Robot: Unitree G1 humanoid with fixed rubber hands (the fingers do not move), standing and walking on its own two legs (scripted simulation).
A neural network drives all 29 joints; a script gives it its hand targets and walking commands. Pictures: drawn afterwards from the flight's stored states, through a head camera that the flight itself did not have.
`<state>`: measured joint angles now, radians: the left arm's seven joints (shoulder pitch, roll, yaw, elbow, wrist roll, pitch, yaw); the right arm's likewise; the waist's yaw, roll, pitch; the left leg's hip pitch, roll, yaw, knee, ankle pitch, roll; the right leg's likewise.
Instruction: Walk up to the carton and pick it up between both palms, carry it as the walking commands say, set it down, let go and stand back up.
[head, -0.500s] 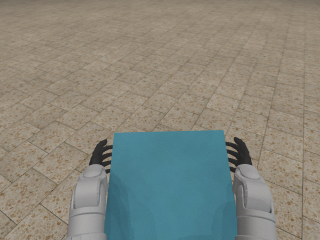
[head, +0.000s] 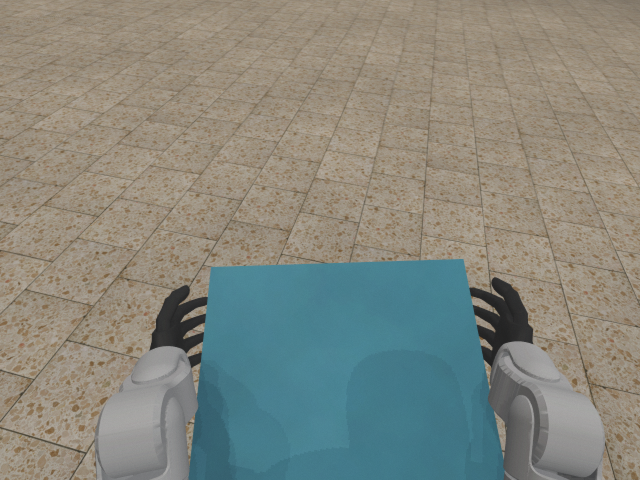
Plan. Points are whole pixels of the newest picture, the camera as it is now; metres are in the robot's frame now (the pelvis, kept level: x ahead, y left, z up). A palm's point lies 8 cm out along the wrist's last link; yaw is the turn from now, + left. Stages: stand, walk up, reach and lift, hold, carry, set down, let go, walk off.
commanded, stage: carry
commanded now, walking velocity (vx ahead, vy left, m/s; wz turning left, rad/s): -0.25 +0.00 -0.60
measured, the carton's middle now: (339, 390) +0.25 +0.00 -0.01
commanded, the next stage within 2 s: none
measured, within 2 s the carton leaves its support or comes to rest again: neither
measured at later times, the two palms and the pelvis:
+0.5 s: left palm out of the picture +0.12 +0.04 +0.12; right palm out of the picture -0.03 -0.29 +0.10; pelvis -0.17 -0.02 +0.00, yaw -21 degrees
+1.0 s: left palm out of the picture -0.04 +0.08 +0.11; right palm out of the picture -0.24 -0.21 +0.13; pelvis -0.34 +0.07 +0.00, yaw -37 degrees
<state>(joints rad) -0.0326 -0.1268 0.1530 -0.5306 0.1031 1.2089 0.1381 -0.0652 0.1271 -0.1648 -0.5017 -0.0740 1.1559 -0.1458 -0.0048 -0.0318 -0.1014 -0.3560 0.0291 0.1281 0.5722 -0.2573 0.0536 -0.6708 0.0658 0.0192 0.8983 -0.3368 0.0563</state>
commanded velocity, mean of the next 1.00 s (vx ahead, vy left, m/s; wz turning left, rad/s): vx -0.25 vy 0.00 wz -0.60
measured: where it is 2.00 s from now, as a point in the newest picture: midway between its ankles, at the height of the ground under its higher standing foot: outside the picture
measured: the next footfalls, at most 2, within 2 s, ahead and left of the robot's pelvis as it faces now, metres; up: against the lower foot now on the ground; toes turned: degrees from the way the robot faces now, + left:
right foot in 0.28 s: -0.09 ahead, -0.13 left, +0.00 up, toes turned -20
left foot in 0.74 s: -0.22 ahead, +0.13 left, +0.00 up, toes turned -22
